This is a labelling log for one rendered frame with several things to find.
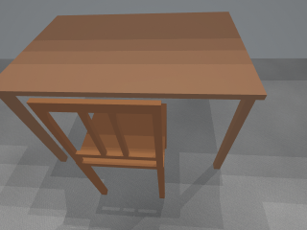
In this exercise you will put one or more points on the chair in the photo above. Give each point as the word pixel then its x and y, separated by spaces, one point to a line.
pixel 121 134

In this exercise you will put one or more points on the table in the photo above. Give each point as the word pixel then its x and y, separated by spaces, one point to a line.
pixel 170 55

